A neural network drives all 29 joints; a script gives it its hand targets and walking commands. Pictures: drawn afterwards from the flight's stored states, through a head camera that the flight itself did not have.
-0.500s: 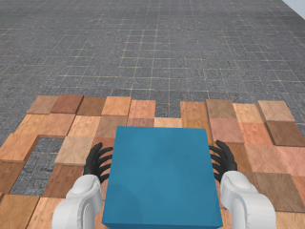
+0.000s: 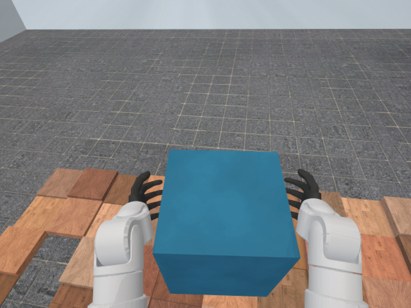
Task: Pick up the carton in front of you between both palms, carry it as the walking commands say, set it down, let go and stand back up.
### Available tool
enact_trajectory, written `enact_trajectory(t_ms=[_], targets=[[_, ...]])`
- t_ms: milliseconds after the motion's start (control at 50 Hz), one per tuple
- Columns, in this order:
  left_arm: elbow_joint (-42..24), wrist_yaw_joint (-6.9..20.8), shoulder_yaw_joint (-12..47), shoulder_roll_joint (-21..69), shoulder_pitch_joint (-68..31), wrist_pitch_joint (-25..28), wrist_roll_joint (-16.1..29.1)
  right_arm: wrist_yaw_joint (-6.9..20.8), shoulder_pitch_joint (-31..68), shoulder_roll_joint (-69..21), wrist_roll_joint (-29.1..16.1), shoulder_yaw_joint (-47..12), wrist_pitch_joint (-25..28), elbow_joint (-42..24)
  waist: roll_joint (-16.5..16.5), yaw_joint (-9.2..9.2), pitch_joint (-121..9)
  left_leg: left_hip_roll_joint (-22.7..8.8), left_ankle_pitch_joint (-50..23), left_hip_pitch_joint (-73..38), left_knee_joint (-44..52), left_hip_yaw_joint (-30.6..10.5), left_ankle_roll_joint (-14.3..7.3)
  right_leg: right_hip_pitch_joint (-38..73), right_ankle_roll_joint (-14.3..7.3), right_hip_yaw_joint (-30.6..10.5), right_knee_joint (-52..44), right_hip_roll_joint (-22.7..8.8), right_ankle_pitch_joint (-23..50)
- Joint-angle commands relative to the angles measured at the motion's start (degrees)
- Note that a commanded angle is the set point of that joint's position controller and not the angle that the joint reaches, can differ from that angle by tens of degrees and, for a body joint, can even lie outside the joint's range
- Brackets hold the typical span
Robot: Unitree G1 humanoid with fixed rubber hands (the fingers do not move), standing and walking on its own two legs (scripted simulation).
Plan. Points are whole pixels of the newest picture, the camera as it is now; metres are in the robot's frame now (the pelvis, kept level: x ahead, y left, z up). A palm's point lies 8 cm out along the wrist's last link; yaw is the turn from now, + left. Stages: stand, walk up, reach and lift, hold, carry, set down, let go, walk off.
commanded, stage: carry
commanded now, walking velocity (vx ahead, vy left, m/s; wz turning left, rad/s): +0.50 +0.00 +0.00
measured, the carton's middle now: (220, 227) +0.30 +0.00 +0.01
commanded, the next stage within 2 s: none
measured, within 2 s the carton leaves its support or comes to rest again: neither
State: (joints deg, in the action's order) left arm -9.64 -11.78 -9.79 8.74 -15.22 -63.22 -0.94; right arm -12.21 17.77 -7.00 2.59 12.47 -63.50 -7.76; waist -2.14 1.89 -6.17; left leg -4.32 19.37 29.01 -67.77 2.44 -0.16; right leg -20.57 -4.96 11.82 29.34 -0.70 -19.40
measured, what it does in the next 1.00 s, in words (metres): walks ahead: left foot, then right foot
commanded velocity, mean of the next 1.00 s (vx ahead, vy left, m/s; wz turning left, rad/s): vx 0.01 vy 0.00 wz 0.00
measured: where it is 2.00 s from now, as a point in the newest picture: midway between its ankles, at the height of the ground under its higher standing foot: (231, 257)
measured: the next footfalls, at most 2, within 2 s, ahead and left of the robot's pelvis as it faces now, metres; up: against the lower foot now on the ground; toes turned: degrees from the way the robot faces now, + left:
left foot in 0.26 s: +0.33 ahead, +0.07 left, +0.00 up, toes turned +5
right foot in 0.54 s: +0.36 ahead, -0.14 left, +0.00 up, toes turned -4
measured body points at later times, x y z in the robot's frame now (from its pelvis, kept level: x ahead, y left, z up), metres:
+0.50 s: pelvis +0.26 -0.01 +0.02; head +0.34 -0.01 +0.46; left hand +0.62 +0.13 +0.09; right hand +0.60 -0.18 +0.09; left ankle +0.30 +0.07 -0.72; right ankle +0.26 -0.12 -0.71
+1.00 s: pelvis +0.37 -0.04 +0.01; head +0.42 -0.05 +0.46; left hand +0.72 +0.10 +0.10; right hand +0.73 -0.21 +0.10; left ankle +0.36 +0.05 -0.72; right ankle +0.29 -0.13 -0.72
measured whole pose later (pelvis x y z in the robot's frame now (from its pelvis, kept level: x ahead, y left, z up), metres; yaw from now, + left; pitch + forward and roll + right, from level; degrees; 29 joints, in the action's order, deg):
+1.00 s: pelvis +0.37 -0.04 +0.01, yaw -1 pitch +6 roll +1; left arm -7.3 -10.4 -13.9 11.6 -24.2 -56.5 -3.7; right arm -10.4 25.6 -6.8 4.3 16.8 -55.7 -5.1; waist 0.2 2.6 -1.6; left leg 0.5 17.6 21.0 -33.5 5.1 -0.4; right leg -13.2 -3.5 3.5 28.4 1.0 -18.1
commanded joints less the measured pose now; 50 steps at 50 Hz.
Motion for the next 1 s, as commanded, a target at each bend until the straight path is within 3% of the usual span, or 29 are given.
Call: enact_trajectory(t_ms=[0, 20, 80, 120, 180, 200, 220, 240, 260, 280, 300, 340, 380, 420, 460, 520, 540, 560, 600, 620, 700, 820, 840, 860, 880, 900, 920, 940, 980], targets=[[-3.2, 1.1, 29.8, 40.0, -35.3, 5.0, 8.4, 0.8, 33.0, -41.7, -8.9, -31.7, 4.4, -3.4, 8.1, -1.13, -14.5, -2.3, -4.7, 10.9, 3.6, -1.7, -0.5, 20.0, -4.6, -20.4, -16.5, -15.8, 1.0], [-2.1, 1.2, 29.9, 40.3, -36.0, 5.8, 8.1, 0.9, 34.3, -42.0, -8.6, -31.8, 5.2, -2.6, 8.1, -0.76, -14.4, -2.0, -5.4, 12.1, 6.6, -1.1, -0.3, 21.8, -5.1, -19.1, -16.7, -15.5, 3.5], [0.7, 0.9, 29.2, 39.7, -38.1, 7.8, 7.0, 1.0, 37.7, -41.8, -8.1, -31.2, 7.4, 0.3, 6.9, -0.18, -13.7, 0.0, -7.3, 13.2, 17.4, 1.8, 0.1, 26.3, -5.3, -12.8, -11.9, -13.0, 25.3], [1.8, 0.4, 28.8, 38.6, -39.0, 8.7, 6.6, 0.8, 38.4, -41.4, -8.1, -30.4, 8.1, 2.2, 8.3, 0.04, -13.8, 2.5, -11.5, 10.5, 23.3, 4.6, -0.6, 26.7, -4.6, -8.5, -7.4, -10.5, 37.5], [1.6, -0.4, 27.9, 37.8, -40.8, 9.4, 5.9, 0.9, 40.1, -41.2, -9.3, -30.0, 8.3, 2.6, 11.0, -0.07, -15.1, 5.2, -19.3, 0.1, 32.7, 6.8, -1.6, 23.2, -3.2, -4.9, -1.3, -9.1, 43.2], [1.6, -0.6, 27.7, 38.0, -41.1, 9.4, 5.6, 1.0, 40.7, -41.2, -9.7, -30.1, 8.2, 2.5, 10.5, -0.82, -15.5, 5.5, -20.7, -4.7, 36.1, 6.6, -2.1, 21.6, -2.8, -4.8, 1.6, -9.0, 43.5], [1.7, -0.6, 27.8, 38.1, -41.4, 9.0, 5.8, 1.2, 40.1, -41.2, -9.7, -29.9, 8.1, 3.0, 6.4, -2.24, -15.6, 8.0, -26.2, -10.4, 42.1, 10.5, -2.3, 20.8, -1.2, -1.2, 8.4, -6.2, 46.5], [1.8, -0.5, 27.7, 37.7, -41.6, 8.6, 5.7, 1.4, 38.8, -41.2, -9.3, -29.4, 7.8, 3.8, 4.6, -3.91, -17.4, 5.3, -36.6, -19.4, 47.4, 8.9, -2.2, 17.3, 1.6, -0.4, 14.7, -5.1, 41.0], [2.0, -0.6, 27.4, 37.2, -41.6, 8.1, 5.3, 1.7, 37.5, -40.8, -9.0, -28.9, 7.3, 4.2, 0.2, -4.83, -19.6, -4.7, -62.4, -32.7, 42.6, -2.3, -3.6, 6.6, 3.6, -2.1, 22.0, -2.1, 19.1], [2.8, -0.2, 27.6, 38.9, -40.8, 7.2, 5.8, 1.4, 38.1, -39.7, -8.7, -28.7, 7.2, 4.1, -10.2, -5.72, -27.8, -16.4, -85.0, -49.9, 34.5, -17.4, -14.7, -8.3, 5.2, -8.0, 32.9, 2.7, -12.7], [2.0, 0.1, 28.0, 39.3, -39.4, 6.9, 6.9, 1.4, 35.3, -41.1, -9.7, -29.2, 7.0, 4.5, -9.8, -6.80, -31.1, -17.8, -76.7, -50.1, 37.2, -19.9, -17.7, -10.7, 4.3, -12.6, 35.0, 2.5, -17.5], [-0.6, 0.8, 28.7, 42.2, -41.7, 6.7, 8.2, 2.1, 35.8, -43.7, -10.8, -30.6, 7.3, 0.1, -4.8, -6.26, -27.4, -14.7, -65.0, -46.7, 40.0, -16.3, -14.9, -12.8, 3.9, -14.5, 25.7, -0.3, -16.5], [-2.5, 1.4, 29.4, 43.7, -42.2, 7.3, 9.2, 2.9, 38.2, -45.8, -11.9, -32.9, 7.7, -4.5, -2.8, -4.84, -25.1, -12.7, -61.4, -42.4, 42.8, -12.8, -12.6, -7.8, 4.6, -13.8, 11.3, -0.6, -12.6], [-3.6, 1.5, 30.6, 44.0, -39.5, 7.8, 8.9, 3.5, 38.8, -45.6, -12.9, -35.0, 8.1, -8.0, -4.1, -4.14, -26.4, -10.7, -63.4, -39.8, 41.4, -7.3, -11.4, -1.9, 4.6, -10.5, 5.1, 1.4, -6.2], [-4.6, 1.3, 31.2, 42.9, -37.9, 8.3, 8.4, 3.5, 38.0, -43.9, -12.9, -36.0, 8.2, -9.6, -5.3, -3.33, -27.4, -7.9, -63.8, -36.4, 38.3, -1.9, -10.1, 2.2, 5.0, -8.1, 1.0, 1.9, 4.9], [-4.3, 1.2, 30.9, 39.8, -36.1, 8.2, 7.5, 2.7, 35.6, -40.6, -11.2, -35.3, 8.0, -7.4, -3.6, -1.91, -25.1, -3.3, -44.0, -27.5, 36.0, 0.7, -6.4, 9.8, 4.2, -9.9, -6.7, -1.4, 23.4], [-4.3, 1.2, 30.5, 38.5, -36.7, 8.1, 7.3, 2.4, 35.0, -39.9, -10.2, -34.8, 7.8, -6.3, -0.5, -1.81, -24.0, -0.6, -33.6, -23.1, 34.9, 2.2, -4.7, 13.0, 3.3, -11.9, -5.0, -4.2, 36.9], [-3.8, 1.1, 30.4, 37.4, -37.5, 8.0, 6.7, 2.4, 35.2, -40.2, -9.9, -34.5, 7.4, -5.6, 5.7, -2.25, -24.1, 0.6, -28.2, -18.6, 35.1, 1.6, -3.0, 17.7, 0.9, -14.9, 1.2, -7.6, 48.4], [-1.5, 1.4, 29.8, 37.8, -34.9, 7.3, 6.4, 2.4, 35.0, -40.4, -9.9, -34.3, 6.9, -4.1, 9.6, -1.08, -22.9, 1.5, -22.5, -14.6, 35.9, 1.8, -1.6, 20.9, -0.7, -15.6, 3.2, -8.5, 56.4], [-1.6, 1.6, 29.8, 38.5, -35.5, 7.1, 6.6, 2.4, 35.7, -41.1, -9.7, -34.1, 6.7, -3.6, 8.6, -0.58, -22.1, 2.2, -23.3, -13.8, 36.3, 2.5, -1.1, 21.6, -0.6, -15.2, 4.2, -8.0, 59.0], [-0.3, 2.0, 29.9, 39.8, -37.5, 6.7, 6.8, 2.0, 35.4, -42.3, -8.1, -31.7, 6.3, 0.3, 6.4, -0.19, -22.2, 2.4, -30.5, -17.0, 36.2, 2.9, -0.7, 18.9, 1.0, -14.2, 6.6, -6.5, 58.9], [0.5, 1.8, 30.4, 42.0, -40.4, 7.2, 7.3, 1.9, 35.5, -43.4, -7.3, -30.4, 7.0, 2.4, 0.2, -2.19, -20.3, -0.1, -52.6, -29.9, 30.4, 1.5, -2.6, 5.8, 5.0, -8.4, 1.0, -1.0, 36.9], [0.8, 1.8, 30.2, 42.2, -40.3, 7.4, 7.2, 1.9, 36.1, -43.6, -7.6, -30.8, 7.2, 1.9, 0.7, -2.11, -20.1, 0.5, -50.8, -27.8, 29.1, 2.1, -2.4, 8.5, 4.8, -8.4, -1.3, -0.9, 38.6], [0.9, 1.8, 30.0, 42.3, -39.8, 7.5, 7.0, 2.0, 37.1, -43.7, -8.0, -31.3, 7.4, 1.0, 2.9, -1.45, -20.2, 1.9, -43.1, -21.1, 28.1, 3.4, -1.5, 16.0, 4.0, -9.7, -2.2, -1.8, 46.9], [0.8, 1.8, 29.8, 42.1, -39.4, 7.7, 6.8, 2.0, 37.9, -43.9, -8.3, -31.8, 7.6, 0.3, 7.7, -0.24, -19.8, 4.3, -23.8, -8.3, 28.5, 5.4, -0.3, 28.4, 2.2, -12.8, -0.2, -4.3, 63.0], [1.0, 1.7, 29.5, 41.7, -38.7, 7.7, 6.4, 2.1, 38.6, -44.1, -8.5, -32.3, 7.7, 0.0, 13.1, 2.05, -18.2, 6.9, 2.9, 7.5, 29.0, 6.2, 0.6, 41.6, -1.2, -17.7, 3.1, -8.8, 79.0], [1.3, 1.5, 29.1, 41.2, -37.4, 7.6, 6.3, 2.0, 38.4, -43.7, -8.4, -32.3, 7.7, -0.2, 13.0, 3.40, -18.5, 6.8, 7.7, 11.4, 30.0, 4.8, 0.4, 46.0, -3.8, -20.2, 4.1, -11.5, 83.2], [0.5, 1.4, 29.6, 40.9, -36.9, 7.6, 6.5, 1.9, 38.0, -43.3, -8.5, -32.0, 7.7, -0.5, 11.9, 3.41, -19.5, 6.4, 4.7, 9.4, 33.1, 3.6, 0.0, 45.7, -4.7, -20.5, 4.5, -12.0, 80.0], [-1.3, 1.3, 30.7, 41.2, -38.1, 7.8, 6.9, 1.8, 36.9, -43.2, -8.4, -31.1, 7.6, -0.3, 10.6, 1.56, -20.8, 5.7, -8.9, -2.6, 42.0, 3.7, -0.6, 36.1, -2.8, -16.6, 5.2, -9.7, 65.4]])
